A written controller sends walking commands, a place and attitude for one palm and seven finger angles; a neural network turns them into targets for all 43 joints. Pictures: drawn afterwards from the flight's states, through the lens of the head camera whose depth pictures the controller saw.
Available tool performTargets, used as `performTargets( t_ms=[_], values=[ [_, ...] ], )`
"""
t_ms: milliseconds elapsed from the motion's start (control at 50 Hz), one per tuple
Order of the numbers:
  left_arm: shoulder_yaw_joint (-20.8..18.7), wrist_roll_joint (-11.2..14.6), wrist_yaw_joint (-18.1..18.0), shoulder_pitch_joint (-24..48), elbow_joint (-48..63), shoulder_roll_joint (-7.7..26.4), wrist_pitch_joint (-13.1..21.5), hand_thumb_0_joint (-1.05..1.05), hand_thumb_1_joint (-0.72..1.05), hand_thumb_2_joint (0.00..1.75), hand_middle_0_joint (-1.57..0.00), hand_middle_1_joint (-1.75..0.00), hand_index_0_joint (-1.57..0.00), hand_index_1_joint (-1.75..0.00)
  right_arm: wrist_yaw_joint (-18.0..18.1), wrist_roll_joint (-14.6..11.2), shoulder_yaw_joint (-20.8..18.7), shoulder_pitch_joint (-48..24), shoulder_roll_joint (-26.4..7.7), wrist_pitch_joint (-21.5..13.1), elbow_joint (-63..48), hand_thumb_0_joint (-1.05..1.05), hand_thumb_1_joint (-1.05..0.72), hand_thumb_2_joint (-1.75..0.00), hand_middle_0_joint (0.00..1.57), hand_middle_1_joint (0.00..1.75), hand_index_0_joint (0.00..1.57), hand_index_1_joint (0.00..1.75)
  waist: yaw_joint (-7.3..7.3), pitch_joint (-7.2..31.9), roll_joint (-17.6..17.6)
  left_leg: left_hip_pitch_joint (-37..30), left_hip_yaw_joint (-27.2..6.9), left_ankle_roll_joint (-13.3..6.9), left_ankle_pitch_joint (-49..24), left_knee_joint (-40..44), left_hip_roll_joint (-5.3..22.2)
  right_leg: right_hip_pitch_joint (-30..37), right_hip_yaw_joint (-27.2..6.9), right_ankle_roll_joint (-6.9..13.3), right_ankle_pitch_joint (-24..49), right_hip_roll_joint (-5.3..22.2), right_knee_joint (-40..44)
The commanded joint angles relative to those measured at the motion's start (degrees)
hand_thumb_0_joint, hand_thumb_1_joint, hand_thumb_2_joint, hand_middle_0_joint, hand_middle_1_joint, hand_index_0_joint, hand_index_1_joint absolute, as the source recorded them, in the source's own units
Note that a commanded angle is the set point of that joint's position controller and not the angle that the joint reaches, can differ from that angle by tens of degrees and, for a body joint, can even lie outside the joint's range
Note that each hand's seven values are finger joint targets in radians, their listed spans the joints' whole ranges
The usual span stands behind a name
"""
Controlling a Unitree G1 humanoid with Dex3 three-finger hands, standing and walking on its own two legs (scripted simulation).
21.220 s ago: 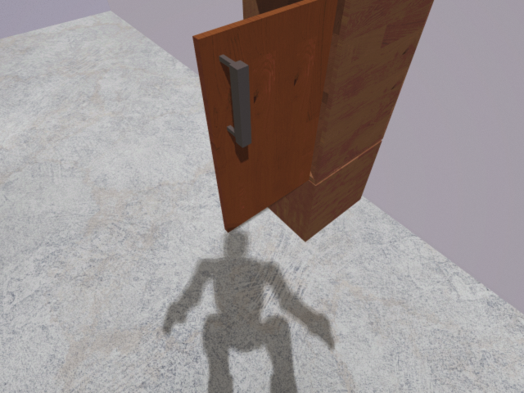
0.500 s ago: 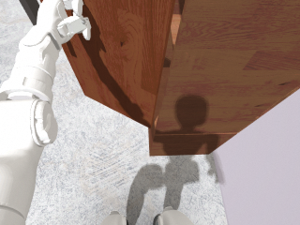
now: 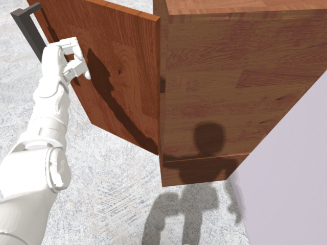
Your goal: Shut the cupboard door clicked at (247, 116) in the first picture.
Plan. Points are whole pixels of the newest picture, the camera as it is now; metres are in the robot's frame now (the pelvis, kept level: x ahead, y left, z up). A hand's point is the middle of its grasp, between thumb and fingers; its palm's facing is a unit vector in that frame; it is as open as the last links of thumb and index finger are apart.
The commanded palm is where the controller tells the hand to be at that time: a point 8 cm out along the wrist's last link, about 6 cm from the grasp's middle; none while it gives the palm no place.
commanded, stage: pull the fist back off the door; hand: left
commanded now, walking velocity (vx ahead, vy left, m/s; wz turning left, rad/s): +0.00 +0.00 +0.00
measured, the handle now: (45, 42) +0.63 +0.24 +0.14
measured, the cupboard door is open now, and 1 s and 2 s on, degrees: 57 57 57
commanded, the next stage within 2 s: draw the hand back to the body in 0.30 s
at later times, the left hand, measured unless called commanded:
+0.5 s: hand (81, 79) +0.47 +0.13 +0.15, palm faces -0.01 -1.00 +0.04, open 3.1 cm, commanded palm +0.42 +0.19 +0.15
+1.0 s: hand (25, 136) +0.32 +0.20 +0.17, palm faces +0.06 -0.99 -0.12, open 3.1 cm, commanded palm +0.28 +0.25 +0.17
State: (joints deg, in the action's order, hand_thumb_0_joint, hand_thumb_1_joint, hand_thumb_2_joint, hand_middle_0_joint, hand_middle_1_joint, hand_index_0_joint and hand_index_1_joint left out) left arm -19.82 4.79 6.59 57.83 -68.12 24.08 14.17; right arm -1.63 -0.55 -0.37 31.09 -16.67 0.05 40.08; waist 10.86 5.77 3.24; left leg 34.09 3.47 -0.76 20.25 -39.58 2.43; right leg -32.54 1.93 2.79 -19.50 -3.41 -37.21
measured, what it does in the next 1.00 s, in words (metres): stands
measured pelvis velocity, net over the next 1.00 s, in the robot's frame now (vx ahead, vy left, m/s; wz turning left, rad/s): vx -0.01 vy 0.02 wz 0.02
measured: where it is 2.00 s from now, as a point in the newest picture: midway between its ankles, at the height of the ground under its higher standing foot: outside the picture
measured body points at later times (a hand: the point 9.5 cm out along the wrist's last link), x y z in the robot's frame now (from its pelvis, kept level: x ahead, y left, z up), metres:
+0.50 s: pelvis -0.01 +0.02 +0.00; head +0.04 +0.02 +0.45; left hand +0.46 +0.18 +0.15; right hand +0.07 -0.23 -0.12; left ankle -0.02 +0.11 -0.72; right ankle -0.02 -0.09 -0.72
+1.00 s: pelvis -0.01 +0.02 +0.02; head -0.03 +0.00 +0.47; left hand +0.31 +0.25 +0.18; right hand +0.16 -0.22 -0.07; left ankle -0.02 +0.11 -0.72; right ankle -0.02 -0.09 -0.72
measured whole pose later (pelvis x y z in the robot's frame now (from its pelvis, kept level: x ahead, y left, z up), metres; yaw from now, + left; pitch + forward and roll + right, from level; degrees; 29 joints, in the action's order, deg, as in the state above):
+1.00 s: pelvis -0.01 +0.02 +0.02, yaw +1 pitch +0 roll +0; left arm -8.6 10.4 6.3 11.9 -12.2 16.5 0.7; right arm 3.6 -4.1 0.9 12.8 -15.4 -2.6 34.7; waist 0.3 3.4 3.2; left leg 12.9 3.5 -2.3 16.4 -29.2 -0.6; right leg -11.5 1.7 1.0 -16.5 -0.9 -28.0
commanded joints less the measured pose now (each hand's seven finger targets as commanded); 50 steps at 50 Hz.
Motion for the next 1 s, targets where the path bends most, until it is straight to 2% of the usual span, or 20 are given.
performTargets(
  t_ms=[0, 40, 80, 140, 200, 320, 360, 400, 440, 460, 520, 540, 600, 680, 760, 800, 900, 920, 960, 980],
  values=[
    [0.1, 2.2, 0.3, 20.7, 15.8, 9.6, 2.2, 0.0, 0.9, 0.9, -1.3, -1.5, -1.3, -1.5, 0.8, -0.6, -3.3, 2.8, -7.9, -1.3, -5.2, 0.0, -0.9, -0.9, 0.2, 0.3, 0.2, 0.3, -2.65, 20.1, -2.7, -11.6, -1.4, -2.2, -18.0, 2.8, -3.2, 15.0, -2.8, -2.8, 29.5, 1.0, 4.8],
    [0.5, 2.6, -0.1, 23.3, 20.0, 9.7, 3.2, 0.0, 0.9, 0.9, -1.3, -1.5, -1.3, -1.5, 1.1, -0.8, -3.4, 1.7, -7.7, -1.4, -5.0, 0.0, -0.9, -0.9, 0.2, 0.3, 0.2, 0.3, -2.44, 19.8, -1.9, -13.2, -1.5, -2.2, -18.0, 3.3, -3.0, 15.0, -2.8, -2.7, 28.9, 1.0, 5.1],
    [1.5, 2.6, -0.8, 25.5, 26.9, 9.1, 5.4, 0.0, 0.9, 0.9, -1.3, -1.5, -1.3, -1.5, 1.4, -0.9, -3.5, 0.2, -7.2, -2.0, -5.1, 0.0, -0.9, -0.9, 0.2, 0.3, 0.2, 0.3, -2.82, 23.2, 3.1, -19.1, -2.0, -2.1, -21.2, 2.7, -2.9, 13.9, -2.5, -2.3, 29.1, 0.8, 4.5],
    [6.0, 2.7, -1.2, 24.1, 29.6, 4.1, 6.7, 0.0, 0.9, 0.9, -1.3, -1.5, -1.3, -1.5, 1.4, -1.1, -3.5, -1.6, -6.6, -2.8, -4.5, 0.0, -0.9, -0.9, 0.2, 0.3, 0.2, 0.3, -2.52, 23.1, 4.7, -24.4, -3.2, -1.5, -25.0, 2.4, -2.1, 10.4, -1.5, -1.8, 28.0, 0.5, 3.9],
    [10.0, 3.7, -0.8, 20.8, 25.8, -1.5, 4.4, 0.0, 0.9, 0.9, -1.3, -1.5, -1.3, -1.5, 1.6, -1.7, -3.5, -3.1, -6.6, -3.0, -3.8, 0.0, -0.9, -0.9, 0.2, 0.3, 0.2, 0.3, -1.75, 19.3, 0.1, -24.8, -4.0, -1.2, -23.9, 3.2, -1.6, 7.9, -0.5, -2.0, 25.5, 0.5, 4.6],
    [8.8, 3.6, -2.8, 23.9, 16.0, -1.1, -0.4, 0.0, 0.9, 0.9, -1.3, -1.5, -1.3, -1.5, 2.1, -1.9, -2.4, -5.1, -6.9, -2.9, -3.6, 0.0, -0.9, -0.9, 0.2, 0.3, 0.2, 0.3, -1.4, 11.6, -4.5, -18.2, -4.1, -1.2, -15.8, 5.1, -2.1, 6.3, -0.5, -2.0, 19.4, 1.4, 5.5],
    [7.6, 3.4, -3.6, 24.9, 15.8, 0.1, 0.6, 0.0, 0.9, 0.9, -1.3, -1.5, -1.3, -1.5, 2.1, -1.5, -2.5, -4.5, -7.1, -3.1, -3.7, 0.0, -0.9, -0.9, 0.2, 0.3, 0.2, 0.3, -1.41, 12.8, -6.5, -18.5, -4.6, -1.2, -15.9, 4.8, -1.9, 6.7, -0.6, -2.0, 18.6, 1.6, 5.1],
    [7.2, 3.1, -4.1, 26.9, 16.2, 0.2, 2.3, 0.0, 0.9, 0.9, -1.3, -1.5, -1.3, -1.5, 1.9, -1.3, -2.1, -5.4, -6.8, -3.8, -4.1, 0.0, -0.9, -0.9, 0.2, 0.3, 0.2, 0.3, -1.61, 14.7, -4.6, -19.0, -4.6, -1.1, -16.1, 4.2, -2.1, 6.0, -0.9, -1.9, 18.6, 1.6, 4.2],
    [4.6, 2.7, -3.8, 22.1, 18.6, 2.8, 4.3, 0.0, 0.9, 0.9, -1.3, -1.5, -1.3, -1.5, 1.7, -1.2, -2.2, -5.8, -6.7, -4.1, -5.3, 0.0, -0.9, -0.9, 0.2, 0.3, 0.2, 0.3, -4.43, 20.0, -1.6, -21.0, -4.4, -0.7, -19.5, 3.8, -2.1, 8.6, -1.0, -1.4, 20.7, 1.6, 2.8],
    [1.0, 2.8, -3.7, 17.1, 18.5, 6.6, 4.8, 0.0, 0.9, 0.9, -1.3, -1.5, -1.3, -1.5, 1.7, -0.9, -2.5, -5.0, -7.3, -3.7, -5.6, 0.0, -0.9, -0.9, 0.2, 0.3, 0.2, 0.3, -5.87, 23.2, -4.4, -20.9, -4.5, -0.8, -21.2, 3.6, -2.0, 11.9, -1.0, -1.5, 22.3, 1.6, 2.3],
    [2.0, 2.0, -1.7, 9.5, 26.0, 6.5, 5.0, 0.0, 0.9, 0.9, -1.3, -1.5, -1.3, -1.5, 1.5, -1.6, -2.1, -7.3, -6.4, -3.6, -8.3, 0.0, -0.9, -0.9, 0.2, 0.3, 0.2, 0.3, -8.27, 25.8, -0.5, -22.0, -3.4, -0.7, -26.1, 4.0, -2.0, 15.4, -1.2, -1.3, 27.0, 1.6, 1.8],
    [2.8, 1.9, -1.0, 7.6, 28.8, 6.1, 4.3, 0.0, 0.9, 0.9, -1.3, -1.5, -1.3, -1.5, 1.5, -2.0, -2.2, -7.9, -6.3, -3.4, -8.8, 0.0, -0.9, -0.9, 0.2, 0.3, 0.2, 0.3, -8.33, 24.7, 0.5, -22.5, -3.0, -0.7, -27.0, 4.1, -1.8, 15.4, -1.3, -1.3, 27.5, 1.5, 2.2],
    [3.2, 4.7, 1.1, -0.1, 36.9, 4.6, 0.8, 0.0, 0.9, 0.9, -1.3, -1.5, -1.3, -1.5, 1.9, -2.9, -2.5, -9.7, -6.4, -2.8, -10.8, 0.0, -0.9, -0.9, 0.2, 0.3, 0.2, 0.3, -8.96, 21.2, -3.8, -21.7, -2.5, -1.4, -28.1, 5.9, -1.5, 19.2, -1.0, -1.6, 30.0, 1.2, 4.3],
    [4.9, 8.5, 3.3, -4.0, 49.8, 2.5, -3.1, 0.0, 0.9, 0.9, -1.3, -1.5, -1.3, -1.5, 3.3, -3.8, -2.4, -13.3, -5.8, -3.4, -11.8, 0.0, -0.9, -0.9, 0.2, 0.3, 0.2, 0.3, -8.78, 16.9, -3.1, -24.1, -1.9, -2.1, -26.4, 8.0, -1.4, 20.7, -1.0, -2.0, 30.2, 1.3, 7.4],
    [6.4, 8.6, 3.9, -10.1, 56.4, 2.3, -6.2, 0.0, 0.9, 0.9, -1.3, -1.5, -1.3, -1.5, 4.5, -3.9, -1.9, -15.6, -5.5, -4.3, -11.7, 0.0, -0.9, -0.9, 0.2, 0.3, 0.2, 0.3, -8.89, 10.9, -0.7, -25.2, -2.4, -2.2, -21.3, 10.3, -1.6, 19.2, -0.7, -1.8, 24.0, 1.6, 9.6],
    [7.3, 8.6, 4.2, -13.4, 59.5, 1.5, -7.9, 0.0, 0.9, 0.9, -1.3, -1.5, -1.3, -1.5, 4.7, -4.1, -1.4, -17.5, -5.1, -5.0, -11.9, 0.0, -0.9, -0.9, 0.2, 0.3, 0.2, 0.3, -9.44, 10.2, 1.7, -26.4, -3.1, -1.7, -20.2, 11.4, -1.7, 18.7, -0.4, -1.4, 22.0, 1.6, 9.9],
    [6.0, 10.5, 5.5, -23.3, 66.2, 1.8, -13.0, 0.0, 0.9, 0.9, -1.16, -1.35, -1.16, -1.35, 5.4, -4.5, -0.7, -21.8, -5.1, -5.8, -13.6, 0.0, -0.9, -0.9, 0.2, 0.3, 0.2, 0.3, -10.96, 9.8, -2.3, -27.5, -3.7, -1.4, -18.3, 13.4, -1.7, 20.8, 0.1, -1.4, 20.0, 2.1, 11.2],
    [9.1, 4.5, -0.5, -23.9, 73.7, 2.3, -9.2, 0.0, 0.9, 0.9, -1.13, -1.32, -1.13, -1.32, 5.7, -3.3, -0.3, -23.6, -3.4, -5.9, -14.7, 0.0, -0.9, -0.9, 0.2, 0.3, 0.2, 0.3, -10.92, 4.9, -0.3, -28.3, -3.2, -1.2, -17.3, 15.0, -2.2, 19.1, -1.9, -1.4, 17.6, 2.9, 14.3],
    [10.4, 3.7, -4.7, -33.7, 71.2, -1.2, -9.2, 0.0, 0.9, 0.9, -1.08, -1.26, -1.08, -1.26, 5.7, -2.7, 0.0, -24.4, -3.5, -5.2, -14.0, 0.0, -0.9, -0.9, 0.2, 0.3, 0.2, 0.3, -11.09, 1.8, -4.9, -26.8, -3.9, -1.0, -14.5, 16.6, -1.6, 20.3, -1.2, -1.6, 14.8, 3.0, 15.2],
    [9.2, 3.2, -5.9, -35.1, 73.5, 0.2, -9.2, 0.0, 0.9, 0.9, -1.05, -1.23, -1.05, -1.23, 5.8, -2.7, 0.0, -24.7, -3.6, -4.6, -13.9, 0.0, -0.9, -0.9, 0.2, 0.3, 0.2, 0.3, -11.17, 2.3, -5.1, -27.6, -3.8, -1.0, -14.8, 17.2, -1.4, 21.6, -1.4, -1.6, 15.1, 3.1, 15.6]
  ],
)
